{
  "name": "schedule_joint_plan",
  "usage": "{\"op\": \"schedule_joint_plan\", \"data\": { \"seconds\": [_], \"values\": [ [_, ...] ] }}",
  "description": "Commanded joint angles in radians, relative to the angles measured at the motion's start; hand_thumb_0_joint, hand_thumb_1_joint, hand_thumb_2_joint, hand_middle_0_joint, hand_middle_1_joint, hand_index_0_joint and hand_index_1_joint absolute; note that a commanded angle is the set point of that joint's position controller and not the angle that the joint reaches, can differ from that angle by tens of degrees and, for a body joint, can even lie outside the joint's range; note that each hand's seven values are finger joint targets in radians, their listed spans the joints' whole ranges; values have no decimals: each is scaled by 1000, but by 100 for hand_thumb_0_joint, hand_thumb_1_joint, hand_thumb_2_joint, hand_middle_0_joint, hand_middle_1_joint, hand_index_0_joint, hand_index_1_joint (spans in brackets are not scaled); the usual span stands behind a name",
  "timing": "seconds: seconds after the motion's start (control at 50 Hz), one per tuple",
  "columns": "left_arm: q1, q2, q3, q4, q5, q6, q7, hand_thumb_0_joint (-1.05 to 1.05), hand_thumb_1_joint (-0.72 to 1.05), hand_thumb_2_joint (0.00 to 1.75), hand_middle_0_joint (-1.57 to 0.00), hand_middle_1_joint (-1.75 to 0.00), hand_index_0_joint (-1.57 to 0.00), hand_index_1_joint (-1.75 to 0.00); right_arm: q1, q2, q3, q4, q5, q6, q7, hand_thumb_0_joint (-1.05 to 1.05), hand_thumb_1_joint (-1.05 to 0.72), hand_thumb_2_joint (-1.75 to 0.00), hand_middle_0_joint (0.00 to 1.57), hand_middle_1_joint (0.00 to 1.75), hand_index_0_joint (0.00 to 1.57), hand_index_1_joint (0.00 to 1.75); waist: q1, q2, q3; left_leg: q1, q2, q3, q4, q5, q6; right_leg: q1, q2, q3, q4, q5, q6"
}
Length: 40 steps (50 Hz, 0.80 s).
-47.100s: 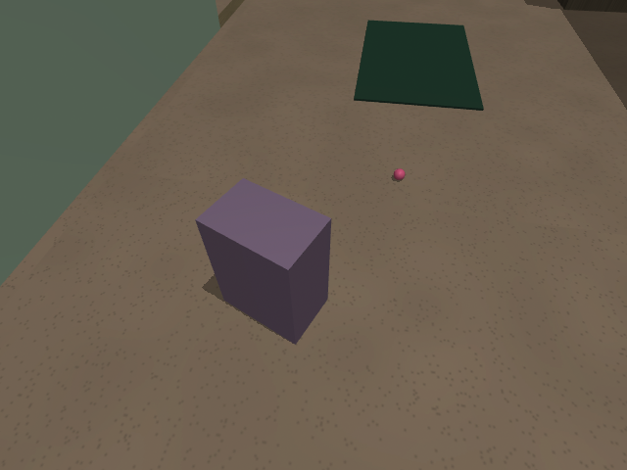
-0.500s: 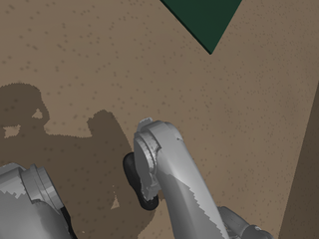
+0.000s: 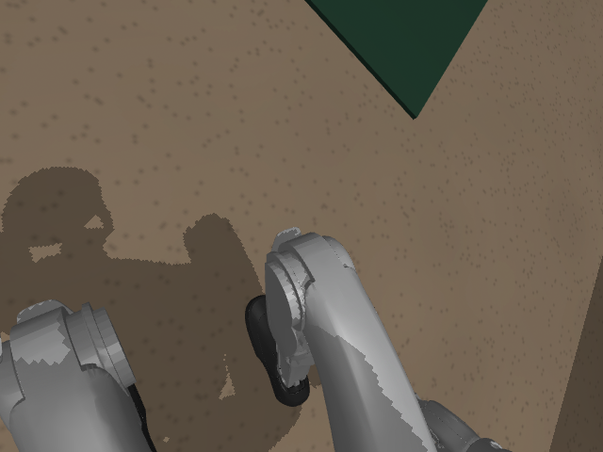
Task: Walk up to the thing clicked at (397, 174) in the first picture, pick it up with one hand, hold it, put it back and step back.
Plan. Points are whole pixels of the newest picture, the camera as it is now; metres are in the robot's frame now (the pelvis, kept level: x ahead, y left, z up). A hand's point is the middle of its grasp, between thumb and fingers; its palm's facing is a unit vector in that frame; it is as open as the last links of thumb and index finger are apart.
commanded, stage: settle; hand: left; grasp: from above
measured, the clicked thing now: out of the picture +0.46 +0.30 -0.27
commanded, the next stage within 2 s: lift in 0.58 s
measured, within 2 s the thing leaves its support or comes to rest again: neither
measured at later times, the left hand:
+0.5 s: hand out of the picture +0.43 +0.30 -0.15, palm faces -0.42 -0.12 -0.90, open 7.7 cm
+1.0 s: hand out of the picture +0.42 +0.31 -0.09, palm faces -0.43 -0.12 -0.89, open 7.7 cm
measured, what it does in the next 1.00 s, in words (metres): stands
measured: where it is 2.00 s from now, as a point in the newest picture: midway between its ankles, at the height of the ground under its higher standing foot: (214, 407)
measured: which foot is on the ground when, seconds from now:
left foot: down 0.00-1.00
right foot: down 0.00-1.00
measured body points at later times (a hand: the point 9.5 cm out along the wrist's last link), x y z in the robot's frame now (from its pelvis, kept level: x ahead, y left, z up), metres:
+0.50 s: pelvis +0.00 -0.01 +0.01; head +0.22 +0.08 +0.39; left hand +0.45 +0.31 -0.10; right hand +0.09 -0.27 -0.09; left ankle +0.06 +0.13 -0.28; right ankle +0.11 -0.12 -0.28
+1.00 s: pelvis -0.01 -0.01 +0.05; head +0.20 +0.06 +0.44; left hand +0.43 +0.31 -0.04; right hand +0.08 -0.28 -0.07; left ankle +0.06 +0.13 -0.28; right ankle +0.11 -0.12 -0.28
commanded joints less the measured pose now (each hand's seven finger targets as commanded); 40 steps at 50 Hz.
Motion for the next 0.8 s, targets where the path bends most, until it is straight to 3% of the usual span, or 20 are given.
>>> {"op": "schedule_joint_plan", "data": {
  "seconds": [0.0, 0.04, 0.06, 0.12, 0.2, 0.22, 0.24, 0.26, 0.32, 0.36, 0.48, 0.52, 0.62, 0.66, 0.7, 0.74, 0.78],
  "values": [
    [-250, 161, 5, -164, -14, 20, 35, 0, 74, 44, -103, -60, -108, -55, 158, -309, -126, 7, 21, 16, 0, 0, -92, -91, 20, 30, 20, 30, -13, 586, -727, 522, 16, 152, -275, 276, 20, 357, 44, -101, -191, 331, -90],
    [-258, 184, 45, -244, -22, 34, 21, 0, 75, 48, -104, -60, -109, -55, 171, -309, -153, 4, 42, 32, -6, 0, -92, -91, 20, 30, 20, 30, 28, 588, -773, 514, 8, 163, -294, 265, 23, 340, 34, -92, -198, 307, -93],
    [-222, 141, 29, -227, -27, 48, 7, 0, 78, 49, -107, -60, -112, -55, 170, -301, -167, 1, 48, 40, -4, 0, -92, -91, 20, 30, 20, 30, 35, 601, -790, 539, 9, 163, -305, 263, 19, 327, 33, -84, -194, 301, -98],
    [-243, 88, 0, -237, -29, 73, -37, 0, 78, 46, -108, -57, -112, -53, 188, -295, -192, 15, 65, 58, -1, 0, -92, -91, 20, 30, 20, 30, 24, 551, -773, 512, 4, 162, -311, 240, 26, 275, 31, -84, -195, 276, -96],
    [-250, 17, -46, -232, -61, 87, -109, 0, 74, 45, -107, -55, -111, -51, 205, -272, -210, 7, 87, 81, -15, 0, -92, -91, 20, 30, 20, 30, 16, 404, -709, 393, -2, 179, -306, 156, 55, 292, 32, -35, -256, 182, -90],
    [-261, 43, -30, -275, -63, 84, -126, 0, 73, 44, -105, -55, -109, -51, 219, -273, -217, 9, 90, 87, -19, 0, -92, -91, 20, 30, 20, 30, 35, 394, -751, 401, -7, 183, -305, 161, 57, 305, 25, -32, -262, 182, -89],
    [-248, 6, -54, -243, -82, 80, -145, 0, 70, 43, -104, -55, -108, -52, 205, -258, -217, 1, 96, 94, -26, 0, -92, -91, 20, 30, 20, 30, 33, 369, -747, 368, -4, 182, -307, 146, 58, 334, 31, -14, -270, 154, -91],
    [-278, 22, -43, -309, -88, 70, -160, 0, 67, 43, -103, -54, -106, -51, 215, -261, -221, 0, 99, 97, -31, 0, -92, -91, 20, 30, 20, 30, 44, 366, -769, 377, -10, 189, -300, 160, 60, 337, 23, -14, -274, 160, -90],
    [-297, 20, -45, -378, -78, 58, -197, 0, 65, 44, -100, -56, -104, -52, 219, -247, -235, -3, 113, 120, -46, 0, -92, -91, 20, 30, 20, 30, 75, 421, -882, 469, -13, 190, -320, 217, 47, 348, 18, -18, -244, 213, -96],
    [-273, -8, -54, -355, -65, 54, -211, 0, 67, 44, -102, -56, -105, -52, 228, -249, -244, -4, 118, 139, -58, 0, -92, -91, 20, 30, 20, 30, 66, 393, -859, 471, -17, 194, -320, 227, 46, 332, 11, -23, -249, 227, -98],
    [-307, 12, -34, -406, -33, 48, -226, 0, 68, 46, -102, -55, -105, -52, 229, -224, -258, -10, 131, 188, -97, 0, -91, -90, 20, 30, 20, 30, 104, 404, -878, 491, -31, 221, -362, 210, 47, 327, 2, -4, -271, 209, -102],
    [-308, -7, -39, -387, -29, 52, -229, 0, 67, 49, -102, -56, -105, -53, 234, -223, -261, -9, 131, 197, -107, 0, -91, -90, 20, 30, 20, 30, 96, 395, -859, 492, -35, 224, -369, 205, 48, 307, -3, -5, -278, 202, -105],
    [-326, -12, -48, -392, -41, 51, -248, 0, 67, 48, -102, -55, -105, -52, 238, -197, -262, -8, 128, 214, -134, 0, -91, -90, 20, 30, 20, 30, 90, 357, -860, 459, -34, 242, -363, 189, 56, 363, -3, 32, -316, 166, -100],
    [-329, 16, -32, -420, -36, 50, -252, 0, 67, 52, -101, -56, -104, -53, 246, -201, -263, -6, 131, 217, -142, 0, -91, -90, 20, 30, 20, 30, 106, 352, -907, 481, -34, 242, -371, 214, 57, 378, -7, 25, -314, 195, -97],
    [-311, -14, -44, -395, -46, 53, -263, 0, 67, 43, -98, -60, -104, -54, 244, -199, -267, -8, 133, 220, -150, 0, -92, -91, 20, 30, 20, 30, 103, 341, -888, 484, -35, 243, -376, 212, 58, 366, -8, 23, -321, 193, -100],
    [-313, 0, -35, -422, -53, 55, -272, 0, 62, 38, -93, -58, -99, -51, 255, -198, -272, -9, 136, 223, -157, 0, -92, -91, 20, 30, 20, 30, 109, 346, -904, 487, -36, 248, -390, 202, 59, 380, -10, 24, -335, 186, -98],
    [-299, 10, -27, -454, -62, 63, -288, 0, 57, 40, -90, -60, -96, -54, 252, -195, -282, -10, 146, 230, -163, 0, -92, -91, 20, 30, 20, 30, 139, 384, -957, 533, -39, 252, -419, 204, 55, 386, -14, 29, -334, 184, -102]
  ]
}}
